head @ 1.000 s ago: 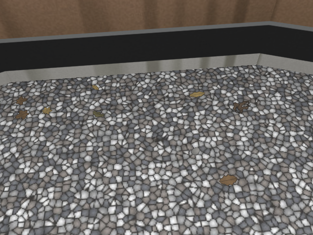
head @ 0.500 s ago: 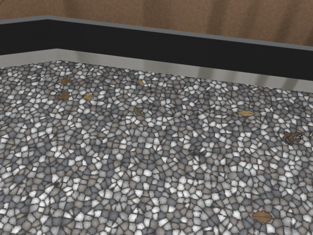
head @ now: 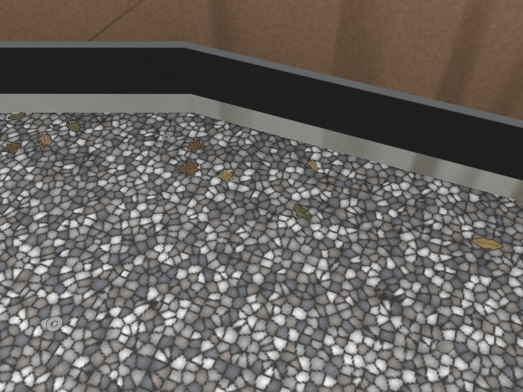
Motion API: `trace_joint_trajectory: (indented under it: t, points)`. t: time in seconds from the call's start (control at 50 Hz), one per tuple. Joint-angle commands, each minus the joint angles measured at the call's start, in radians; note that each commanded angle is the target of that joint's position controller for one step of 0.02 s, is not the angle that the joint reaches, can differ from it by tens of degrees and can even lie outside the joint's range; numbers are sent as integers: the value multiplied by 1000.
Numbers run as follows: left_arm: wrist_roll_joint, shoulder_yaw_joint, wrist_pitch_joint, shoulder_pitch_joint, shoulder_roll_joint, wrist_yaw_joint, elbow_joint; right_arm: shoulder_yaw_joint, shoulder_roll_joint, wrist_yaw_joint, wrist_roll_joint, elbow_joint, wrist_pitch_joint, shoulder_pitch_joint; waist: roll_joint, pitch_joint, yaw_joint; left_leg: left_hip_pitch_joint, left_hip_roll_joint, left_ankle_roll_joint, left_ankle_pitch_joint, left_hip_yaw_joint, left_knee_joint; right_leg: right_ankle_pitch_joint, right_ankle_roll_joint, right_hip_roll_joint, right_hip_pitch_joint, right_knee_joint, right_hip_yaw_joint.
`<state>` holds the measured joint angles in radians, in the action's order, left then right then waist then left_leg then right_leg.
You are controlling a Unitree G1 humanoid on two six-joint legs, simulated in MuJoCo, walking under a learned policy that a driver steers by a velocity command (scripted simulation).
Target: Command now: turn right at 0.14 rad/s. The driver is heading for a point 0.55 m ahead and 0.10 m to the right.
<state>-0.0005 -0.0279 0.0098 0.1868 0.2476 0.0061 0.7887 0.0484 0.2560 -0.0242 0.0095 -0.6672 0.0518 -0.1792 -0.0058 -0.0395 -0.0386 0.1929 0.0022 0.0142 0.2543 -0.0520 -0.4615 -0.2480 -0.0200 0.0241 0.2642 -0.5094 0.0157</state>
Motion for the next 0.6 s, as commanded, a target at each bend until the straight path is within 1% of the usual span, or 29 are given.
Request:
trace_joint_trajectory:
  t: [0.02, 0.04, 0.06, 0.08, 0.1, 0.14, 0.16, 0.18, 0.2, 0.22, 0.24, 0.26, 0.28, 0.3, 0.32, 0.34, 0.36, 0.38, 0.4, 0.42, 0.44, 0.46, 0.5, 0.56, 0.6]
  points:
    - [-1, -30, 28, -51, 156, 10, -66, 46, 153, -2, 16, 59, -16, -1, 124, 105, 32, -109, -142, -111, -196, -100, 65, 38, -7, 7, 49, 12, 30]
    - [6, -36, 21, -76, 163, 4, -74, 53, 168, -5, 17, 53, -18, -7, 135, 81, 45, -98, -136, -100, -136, -99, 76, 63, -6, -8, 89, -31, 18]
    - [11, -38, 10, -71, 163, -3, -76, 57, 179, -9, 13, 51, -22, -11, 160, 56, 47, -78, -154, -104, -132, -109, 91, 76, -3, -11, 115, -65, 16]
    - [12, -42, 0, -50, 164, -7, -79, 60, 183, -12, 8, 47, -26, -15, 177, 38, 41, -56, -185, -119, -153, -121, 96, 62, -1, -10, 132, -97, 11]
    - [14, -46, -7, -38, 161, -9, -80, 61, 182, -18, 5, 46, -27, -22, 189, 30, 40, -41, -213, -137, -183, -129, 99, 17, 2, -14, 146, -140, 1]
    - [14, -52, -17, -23, 146, -6, -87, 61, 174, -28, 2, 58, -30, 4, 218, 33, 40, -16, -287, -189, -248, -164, 100, -160, 7, -9, 175, -279, -17]
    - [15, -55, -23, -26, 143, -2, -94, 60, 172, -32, 2, 64, -34, 18, 215, 29, 44, -14, -323, -216, -312, -178, 97, -250, 9, 3, 202, -358, -15]
    - [19, -57, -29, -31, 137, 3, -102, 61, 176, -33, 0, 63, -38, 27, 193, 23, 45, -21, -346, -229, -369, -175, 93, -305, 11, 19, 226, -392, -10]
    - [20, -56, -35, -27, 130, 8, -107, 65, 185, -32, -6, 61, -41, 44, 167, 24, 39, -22, -346, -225, -407, -152, 80, -300, 12, 32, 220, -379, -13]
    - [21, -57, -39, -13, 129, 13, -107, 69, 194, -31, -13, 62, -41, 68, 153, 37, 31, -17, -333, -210, -430, -119, 59, -254, 15, 33, 185, -338, -27]
    - [21, -58, -42, 10, 129, 18, -102, 71, 198, -30, -21, 61, -38, 92, 147, 52, 18, -8, -313, -188, -434, -79, 29, -181, 18, 22, 134, -271, -50]
    - [20, -62, -42, 42, 131, 23, -94, 70, 196, -30, -28, 59, -33, 110, 141, 68, 0, 9, -288, -161, -408, -35, -17, -81, 27, -2, 64, -173, -81]
    - [17, -70, -42, 70, 143, 25, -87, 67, 179, -29, -32, 47, -29, 93, 112, 77, -7, 41, -249, -122, -328, 14, -92, 24, 44, -33, -12, -66, -86]
    - [10, -89, -38, 81, 203, 17, -99, 61, 144, -25, -21, 28, -29, 20, -57, 83, 12, 135, -166, -42, -117, 111, -285, 280, 87, 24, -112, 58, 67]
    - [0, -117, -28, 77, 350, 6, -139, 38, 86, -28, 21, 85, -30, 50, -346, 69, 29, 429, 12, 70, 394, 151, -575, 582, 283, 303, -205, 156, 529]
    - [-35, -97, -6, 133, 304, 16, -144, 44, 115, -35, 4, 92, -35, 108, -230, 173, -38, 436, 27, 59, 487, -29, -745, 545, 394, 361, -213, 187, 619]
    - [-33, -88, 12, 90, 278, 17, -150, 51, 141, -35, -15, 85, -34, 106, -151, 137, -13, 467, 5, 45, 417, -52, -800, 484, 370, 328, -203, 173, 528]
    - [-11, -86, 16, 44, 260, 10, -156, 58, 155, -38, -12, 64, -33, 93, -85, 110, 8, 480, -18, 37, 326, -52, -784, 394, 311, 272, -190, 160, 449]
    - [5, -79, 11, 6, 242, -1, -162, 64, 165, -44, -4, 50, -33, 94, -55, 98, 16, 486, -34, 36, 247, -58, -743, 342, 266, 240, -182, 158, 408]
    - [12, -72, 5, -8, 231, -11, -168, 67, 165, -44, -3, 45, -33, 89, -69, 101, 27, 441, -35, 41, 191, -58, -720, 346, 244, 205, -152, 164, 370]
    - [10, -69, -2, -8, 225, -18, -174, 66, 154, -39, -7, 39, -34, 74, -83, 111, 34, 410, -18, 49, 149, -49, -720, 352, 238, 180, -140, 171, 348]
    - [8, -67, -6, -2, 221, -24, -179, 63, 141, -35, -11, 33, -35, 62, -89, 124, 35, 399, -9, 56, 121, -45, -705, 352, 237, 168, -150, 175, 334]
    - [10, -68, -11, 7, 220, -32, -187, 59, 129, -32, -13, 29, -37, 66, -88, 123, 28, 402, 2, 70, 92, -45, -633, 319, 239, 153, -170, 182, 331]
    - [11, -74, -22, 17, 230, -41, -195, 57, 124, -31, -12, 31, -42, 94, -103, 105, 15, 403, 7, 88, 75, -57, -501, 208, 239, 144, -179, 191, 370]
    - [1, -65, -26, -9, 207, -43, -202, 53, 124, -26, -16, 10, -44, 70, -117, 113, 16, 353, -15, 94, 54, -46, -435, 150, 235, 143, -160, 194, 346]
